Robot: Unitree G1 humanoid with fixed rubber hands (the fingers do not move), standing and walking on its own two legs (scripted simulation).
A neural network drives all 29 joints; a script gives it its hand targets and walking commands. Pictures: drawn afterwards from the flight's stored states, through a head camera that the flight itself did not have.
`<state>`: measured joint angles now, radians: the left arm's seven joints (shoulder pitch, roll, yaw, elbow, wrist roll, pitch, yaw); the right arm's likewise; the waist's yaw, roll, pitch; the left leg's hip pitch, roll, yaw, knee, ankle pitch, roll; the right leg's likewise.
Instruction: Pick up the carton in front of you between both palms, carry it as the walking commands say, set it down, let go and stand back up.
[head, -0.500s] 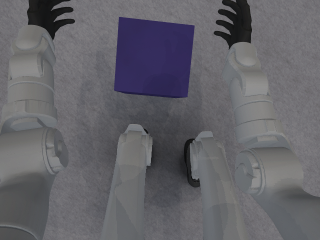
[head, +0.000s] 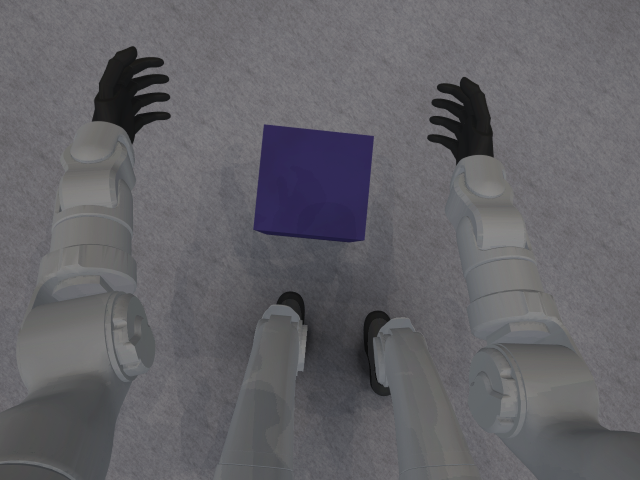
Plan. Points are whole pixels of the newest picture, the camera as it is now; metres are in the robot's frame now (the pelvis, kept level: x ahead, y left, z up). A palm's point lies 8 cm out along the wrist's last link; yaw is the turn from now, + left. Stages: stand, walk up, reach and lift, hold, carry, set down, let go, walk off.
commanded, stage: let go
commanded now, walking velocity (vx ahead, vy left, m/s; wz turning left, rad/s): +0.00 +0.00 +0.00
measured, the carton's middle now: (312, 192) +0.46 +0.06 -0.52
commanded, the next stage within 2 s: stand in 1.16 s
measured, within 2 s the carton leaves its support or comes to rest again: neither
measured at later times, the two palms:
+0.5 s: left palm (80, 267) +0.31 +0.24 +0.01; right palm (632, 289) +0.32 -0.21 +0.01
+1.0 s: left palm (92, 386) +0.24 +0.20 +0.06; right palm out of the picture +0.27 -0.26 +0.06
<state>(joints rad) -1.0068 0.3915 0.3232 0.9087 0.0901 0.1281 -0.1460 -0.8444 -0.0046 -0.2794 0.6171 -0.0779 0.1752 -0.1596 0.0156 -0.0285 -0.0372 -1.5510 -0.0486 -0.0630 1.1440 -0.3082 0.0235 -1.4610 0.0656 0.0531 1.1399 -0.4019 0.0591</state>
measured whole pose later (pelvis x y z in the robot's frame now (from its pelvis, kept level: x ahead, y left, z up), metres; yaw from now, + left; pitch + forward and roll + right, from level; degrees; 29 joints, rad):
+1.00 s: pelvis +0.09 -0.04 +0.13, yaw +3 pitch -3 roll +1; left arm 0.22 0.22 0.05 0.42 0.01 0.12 -0.08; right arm 0.21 -0.20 -0.04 0.43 -0.01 0.12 0.06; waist 0.00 -0.02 0.09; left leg -0.13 -0.03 -0.08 0.42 -0.23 -0.02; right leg -0.07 0.04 0.07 0.45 -0.32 -0.03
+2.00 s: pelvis +0.09 -0.01 +0.13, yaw +1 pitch -1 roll +0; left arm 0.20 0.36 0.02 0.80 0.02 0.00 0.02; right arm 0.13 -0.35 -0.02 0.91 -0.03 -0.01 -0.02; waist 0.00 -0.02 0.01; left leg -0.17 -0.04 -0.03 0.45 -0.25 0.02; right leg -0.10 0.02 0.11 0.43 -0.31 0.01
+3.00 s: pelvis +0.07 -0.02 +0.13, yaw +1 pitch -2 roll +0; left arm 0.15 0.39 0.01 1.00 0.01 -0.01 0.01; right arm 0.10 -0.38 -0.01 1.06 -0.01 -0.01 -0.01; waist 0.00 -0.01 0.03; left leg -0.14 -0.03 -0.04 0.36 -0.17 0.01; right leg -0.07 0.03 0.10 0.34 -0.23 0.00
